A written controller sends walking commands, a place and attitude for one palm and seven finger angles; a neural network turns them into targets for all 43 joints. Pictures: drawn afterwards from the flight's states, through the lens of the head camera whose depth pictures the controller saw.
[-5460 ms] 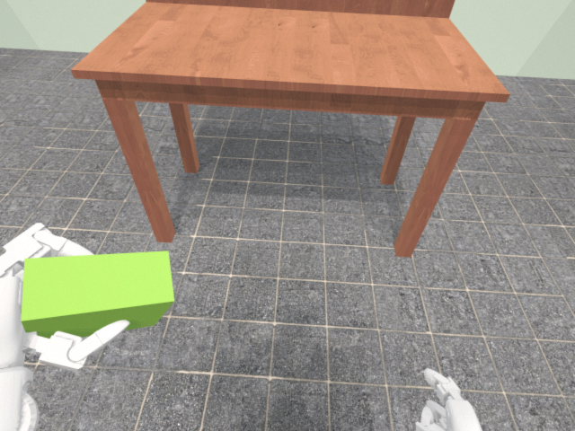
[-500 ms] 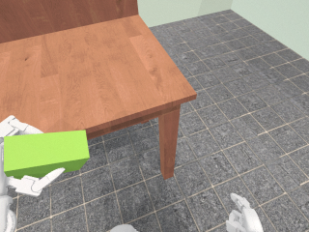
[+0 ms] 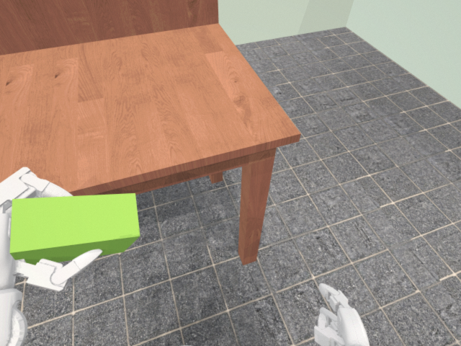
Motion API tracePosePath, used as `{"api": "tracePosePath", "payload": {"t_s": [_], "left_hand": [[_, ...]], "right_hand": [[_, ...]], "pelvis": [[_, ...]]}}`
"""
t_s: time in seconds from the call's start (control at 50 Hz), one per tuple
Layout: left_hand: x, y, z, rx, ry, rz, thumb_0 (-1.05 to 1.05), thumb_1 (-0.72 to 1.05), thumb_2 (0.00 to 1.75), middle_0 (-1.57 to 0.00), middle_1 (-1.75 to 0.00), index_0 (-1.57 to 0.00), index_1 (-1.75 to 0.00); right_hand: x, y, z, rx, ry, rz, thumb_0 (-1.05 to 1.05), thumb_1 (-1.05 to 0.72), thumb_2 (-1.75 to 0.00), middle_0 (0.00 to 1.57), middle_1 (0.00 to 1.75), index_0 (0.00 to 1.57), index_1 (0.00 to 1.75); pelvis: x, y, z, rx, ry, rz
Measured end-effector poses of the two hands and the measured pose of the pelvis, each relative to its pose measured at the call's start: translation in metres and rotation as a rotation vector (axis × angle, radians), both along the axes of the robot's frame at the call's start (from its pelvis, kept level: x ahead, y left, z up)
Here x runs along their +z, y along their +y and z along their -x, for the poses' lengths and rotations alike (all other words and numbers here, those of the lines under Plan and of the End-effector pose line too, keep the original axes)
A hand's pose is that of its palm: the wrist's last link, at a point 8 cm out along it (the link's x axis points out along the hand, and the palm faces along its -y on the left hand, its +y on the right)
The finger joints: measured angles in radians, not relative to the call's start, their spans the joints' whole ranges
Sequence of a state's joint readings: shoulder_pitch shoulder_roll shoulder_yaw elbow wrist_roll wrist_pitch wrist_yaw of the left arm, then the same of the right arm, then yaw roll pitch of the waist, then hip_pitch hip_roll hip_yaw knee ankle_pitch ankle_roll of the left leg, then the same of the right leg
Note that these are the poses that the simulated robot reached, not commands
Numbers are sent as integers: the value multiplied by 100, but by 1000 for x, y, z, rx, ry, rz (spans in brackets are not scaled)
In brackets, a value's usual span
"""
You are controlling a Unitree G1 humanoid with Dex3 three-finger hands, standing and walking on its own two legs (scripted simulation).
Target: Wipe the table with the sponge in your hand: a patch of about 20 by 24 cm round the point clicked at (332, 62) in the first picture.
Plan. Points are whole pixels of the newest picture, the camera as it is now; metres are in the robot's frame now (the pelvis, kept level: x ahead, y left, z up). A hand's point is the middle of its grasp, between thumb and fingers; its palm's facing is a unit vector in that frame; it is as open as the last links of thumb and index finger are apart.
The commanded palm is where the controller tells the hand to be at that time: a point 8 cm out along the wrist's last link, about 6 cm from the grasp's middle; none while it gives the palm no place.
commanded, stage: come to a stop and stand still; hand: left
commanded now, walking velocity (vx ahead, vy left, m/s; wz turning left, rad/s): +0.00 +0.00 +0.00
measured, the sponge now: (96, 228) +0.23 +0.20 +0.15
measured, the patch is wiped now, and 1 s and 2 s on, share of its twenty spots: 0.00 0.00 0.00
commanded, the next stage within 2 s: look again from close up in 0.50 s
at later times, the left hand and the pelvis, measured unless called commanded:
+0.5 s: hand (45, 267) +0.18 +0.23 +0.16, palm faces +0.37 -0.85 -0.38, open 9.7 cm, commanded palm +0.12 +0.28 +0.18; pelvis -0.04 +0.00 +0.00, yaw -1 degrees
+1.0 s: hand (19, 228) +0.23 +0.30 +0.15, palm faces +0.34 -0.86 -0.39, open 9.7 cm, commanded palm +0.16 +0.32 +0.18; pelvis -0.01 +0.05 +0.01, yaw -2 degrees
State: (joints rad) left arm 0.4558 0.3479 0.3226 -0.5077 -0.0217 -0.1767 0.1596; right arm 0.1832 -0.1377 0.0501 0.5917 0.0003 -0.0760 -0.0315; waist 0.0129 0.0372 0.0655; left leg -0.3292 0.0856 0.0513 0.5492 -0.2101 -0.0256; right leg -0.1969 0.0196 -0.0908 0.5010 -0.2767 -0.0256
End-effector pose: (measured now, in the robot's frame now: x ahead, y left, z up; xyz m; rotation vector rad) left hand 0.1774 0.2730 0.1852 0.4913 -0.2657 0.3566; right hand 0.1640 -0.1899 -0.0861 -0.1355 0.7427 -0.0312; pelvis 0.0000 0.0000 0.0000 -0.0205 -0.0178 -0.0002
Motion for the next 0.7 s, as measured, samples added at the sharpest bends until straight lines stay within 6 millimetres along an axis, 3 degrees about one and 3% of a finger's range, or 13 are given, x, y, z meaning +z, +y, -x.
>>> {"api": "tracePosePath", "payload": {"t_s": [0.1,0.2,0.34,0.46,0.6,0.64,0.7], "left_hand": [[-3,-7,13,-13,24,21,-1,-46,99,-80,-133,-79,-133],[-5,2,21,-6,14,23,-1,-46,100,-80,-133,-79,-133],[-8,1,34,3,11,19,-1,-46,100,-80,-133,-79,-133],[-10,-5,41,-23,10,40,-1,-46,100,-80,-133,-79,-134],[-8,7,38,-8,16,28,-1,-46,100,-80,-133,-79,-134],[9,22,29,-16,-27,-103,-1,-46,100,-80,-133,-79,-134],[24,54,15,35,-125,-108,-1,-46,100,-80,-134,-79,-134]], "right_hand": [[-7,-22,26,-50,46,38,1,-90,-89,20,30,20,30],[-2,-45,49,-102,80,114,2,-91,-89,20,30,20,30],[8,-58,63,-111,38,142,2,-91,-90,20,30,20,30],[7,-54,67,-109,25,138,2,-91,-90,20,30,20,30],[6,-37,66,-99,34,114,2,-91,-90,20,30,20,30],[5,-30,65,-51,38,124,1,-91,-90,20,30,20,30],[4,-21,62,-17,31,100,2,-91,-90,20,30,20,30]], "pelvis": [[-1,-1,9,-5,0,-6],[1,0,19,-8,-14,-15],[2,-4,35,-13,-9,-8],[1,-2,40,-13,-13,2],[3,4,38,-13,-11,-1],[2,3,42,-4,-5,4],[1,8,44,-23,-2,5]]}}
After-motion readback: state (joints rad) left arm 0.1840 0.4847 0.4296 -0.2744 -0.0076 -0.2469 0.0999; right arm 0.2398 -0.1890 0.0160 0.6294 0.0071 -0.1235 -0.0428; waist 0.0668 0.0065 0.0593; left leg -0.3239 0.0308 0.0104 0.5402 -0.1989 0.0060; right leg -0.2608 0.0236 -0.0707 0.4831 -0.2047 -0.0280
